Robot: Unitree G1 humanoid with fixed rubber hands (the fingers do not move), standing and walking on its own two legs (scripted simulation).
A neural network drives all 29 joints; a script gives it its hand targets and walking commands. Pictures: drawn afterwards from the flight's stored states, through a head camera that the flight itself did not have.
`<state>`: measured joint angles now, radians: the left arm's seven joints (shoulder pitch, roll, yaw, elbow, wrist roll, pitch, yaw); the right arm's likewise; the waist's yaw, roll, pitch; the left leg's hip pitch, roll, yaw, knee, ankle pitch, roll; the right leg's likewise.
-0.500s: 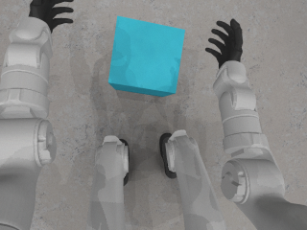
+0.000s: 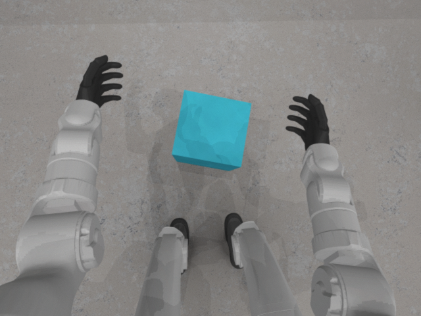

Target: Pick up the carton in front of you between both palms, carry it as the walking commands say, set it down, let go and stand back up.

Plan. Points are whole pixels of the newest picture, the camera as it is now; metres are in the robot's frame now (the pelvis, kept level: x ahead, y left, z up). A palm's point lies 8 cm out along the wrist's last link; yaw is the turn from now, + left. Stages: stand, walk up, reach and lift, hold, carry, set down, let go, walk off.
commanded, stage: let go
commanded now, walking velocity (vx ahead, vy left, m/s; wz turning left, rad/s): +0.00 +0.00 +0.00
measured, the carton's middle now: (209, 135) +0.49 -0.04 -0.54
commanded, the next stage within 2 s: stand in 1.16 s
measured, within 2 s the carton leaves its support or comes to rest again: neither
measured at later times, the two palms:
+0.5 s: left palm (55, 196) +0.32 +0.20 +0.00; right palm (412, 222) +0.26 -0.25 +0.02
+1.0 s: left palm (24, 280) +0.23 +0.21 +0.04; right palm out of the picture +0.25 -0.25 +0.05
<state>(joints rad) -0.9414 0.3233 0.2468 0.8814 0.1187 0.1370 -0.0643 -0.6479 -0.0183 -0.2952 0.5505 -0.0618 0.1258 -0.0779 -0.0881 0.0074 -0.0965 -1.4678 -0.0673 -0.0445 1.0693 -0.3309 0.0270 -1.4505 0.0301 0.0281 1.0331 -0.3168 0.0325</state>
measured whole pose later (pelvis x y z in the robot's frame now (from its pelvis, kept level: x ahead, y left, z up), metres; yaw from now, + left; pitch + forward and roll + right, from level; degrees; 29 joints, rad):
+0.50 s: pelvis +0.08 -0.02 +0.10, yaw +0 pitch +15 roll +0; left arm -0.03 0.22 0.13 0.57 0.03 0.00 -0.01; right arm 0.12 -0.18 -0.03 0.43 0.03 0.01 0.06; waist -0.08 -0.04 -0.03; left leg -0.56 -0.04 -0.05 0.60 -0.31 0.00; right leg -0.57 0.04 0.04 0.61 -0.30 -0.01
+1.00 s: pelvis +0.08 -0.02 +0.11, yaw +0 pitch -4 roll +0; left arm 0.23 0.22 0.03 0.44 -0.01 0.11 -0.06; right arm 0.21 -0.21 -0.03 0.40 -0.02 0.18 0.05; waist 0.00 0.00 0.09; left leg -0.09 -0.03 -0.05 0.45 -0.29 0.01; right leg -0.11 0.04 0.05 0.46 -0.28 -0.02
